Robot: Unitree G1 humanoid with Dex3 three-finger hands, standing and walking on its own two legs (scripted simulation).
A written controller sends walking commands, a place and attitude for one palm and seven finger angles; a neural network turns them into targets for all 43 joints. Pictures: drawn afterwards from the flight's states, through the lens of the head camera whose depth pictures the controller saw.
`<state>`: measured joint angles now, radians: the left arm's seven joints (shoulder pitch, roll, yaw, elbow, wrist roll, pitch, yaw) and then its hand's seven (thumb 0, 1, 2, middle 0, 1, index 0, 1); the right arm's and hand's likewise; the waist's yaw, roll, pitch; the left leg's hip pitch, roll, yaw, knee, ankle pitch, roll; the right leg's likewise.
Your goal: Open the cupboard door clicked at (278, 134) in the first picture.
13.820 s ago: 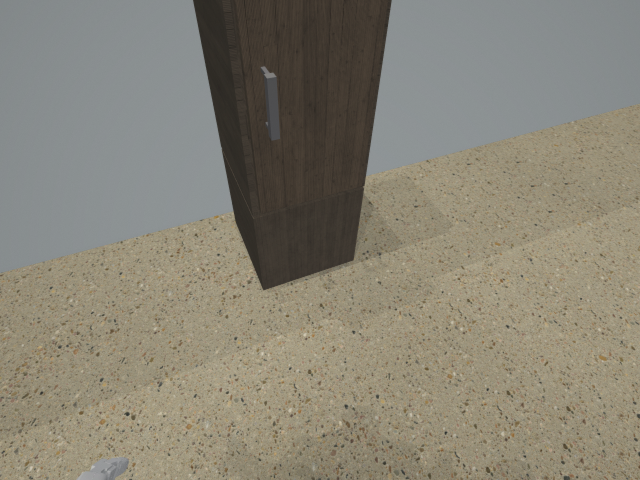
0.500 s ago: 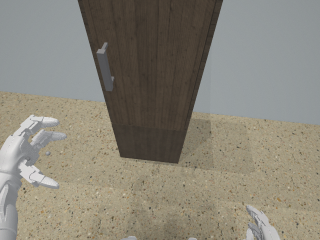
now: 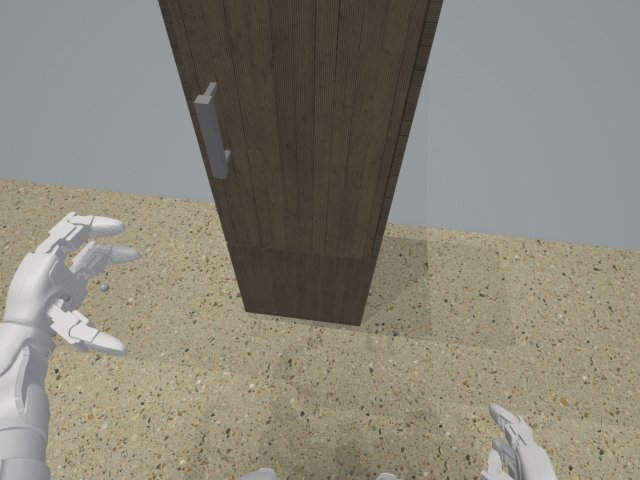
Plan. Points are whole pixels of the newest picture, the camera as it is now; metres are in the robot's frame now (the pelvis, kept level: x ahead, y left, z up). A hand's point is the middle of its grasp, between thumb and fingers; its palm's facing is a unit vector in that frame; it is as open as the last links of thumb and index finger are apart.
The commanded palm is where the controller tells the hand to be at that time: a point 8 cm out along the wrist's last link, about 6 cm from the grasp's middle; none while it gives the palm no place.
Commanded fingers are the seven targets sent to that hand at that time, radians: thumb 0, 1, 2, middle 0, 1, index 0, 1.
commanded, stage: move the hooked fingers beside the handle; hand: left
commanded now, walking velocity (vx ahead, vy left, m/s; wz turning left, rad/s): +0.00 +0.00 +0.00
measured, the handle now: (216, 132) +0.63 +0.21 +0.05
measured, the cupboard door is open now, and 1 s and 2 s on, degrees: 0 0 0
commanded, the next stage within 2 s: none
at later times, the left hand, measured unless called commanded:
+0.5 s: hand (136, 223) +0.40 +0.27 +0.08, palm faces -0.07 -1.00 -0.03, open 14.0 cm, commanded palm +0.39 +0.32 +0.07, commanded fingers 0.00 -0.50 0.30 -0.30 -1.20 -0.30 -1.20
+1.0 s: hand (149, 181) +0.48 +0.28 +0.07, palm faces -0.08 -1.00 -0.01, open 14.0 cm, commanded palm +0.48 +0.32 +0.07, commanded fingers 0.00 -0.50 0.30 -0.30 -1.20 -0.30 -1.20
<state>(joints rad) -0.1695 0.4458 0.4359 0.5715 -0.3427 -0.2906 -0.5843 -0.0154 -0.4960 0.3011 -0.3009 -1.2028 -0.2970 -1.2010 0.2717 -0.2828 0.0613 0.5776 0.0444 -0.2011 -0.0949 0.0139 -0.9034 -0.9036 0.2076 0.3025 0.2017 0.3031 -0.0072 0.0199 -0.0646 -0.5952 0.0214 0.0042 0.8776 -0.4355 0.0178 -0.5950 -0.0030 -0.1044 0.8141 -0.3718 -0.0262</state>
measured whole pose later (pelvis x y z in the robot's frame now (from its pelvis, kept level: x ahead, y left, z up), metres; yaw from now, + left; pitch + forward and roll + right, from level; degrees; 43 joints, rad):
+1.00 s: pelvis +0.00 +0.02 -0.02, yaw -3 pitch +19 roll -4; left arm -0.85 0.72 0.50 1.22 -0.14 -0.35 -0.56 -0.02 -0.50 0.30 -0.30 -1.20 -0.30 -1.20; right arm 0.38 -0.30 0.06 0.61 0.02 0.02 -0.06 0.01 -0.90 -0.90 0.21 0.30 0.20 0.30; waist -0.15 0.00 -0.07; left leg -0.84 0.04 0.03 0.98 -0.46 0.05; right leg -0.84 0.01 -0.08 0.88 -0.36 0.00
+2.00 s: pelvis +0.03 +0.03 -0.02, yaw -4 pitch +26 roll -7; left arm -1.03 0.82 0.51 1.24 -0.07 -0.26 -0.52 -0.02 -0.49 0.30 -0.30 -1.20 -0.29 -1.20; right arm 0.42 -0.29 0.08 0.57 -0.02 0.13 -0.01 0.00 -0.90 -0.90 0.21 0.30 0.20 0.30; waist -0.23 0.03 -0.09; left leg -0.96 0.05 -0.01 1.02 -0.51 0.05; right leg -0.92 0.04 -0.10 0.85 -0.38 0.01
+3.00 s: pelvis +0.02 +0.04 -0.04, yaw -5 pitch +29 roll -8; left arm -1.12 0.91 0.51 1.26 -0.05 -0.25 -0.55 -0.02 -0.49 0.30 -0.30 -1.20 -0.29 -1.20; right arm 0.45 -0.26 0.11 0.59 -0.02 0.11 -0.02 0.00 -0.90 -0.90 0.21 0.30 0.20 0.30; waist -0.26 0.04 -0.07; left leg -1.08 0.05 -0.01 1.09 -0.52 0.06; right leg -1.02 0.04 -0.10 0.90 -0.38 0.02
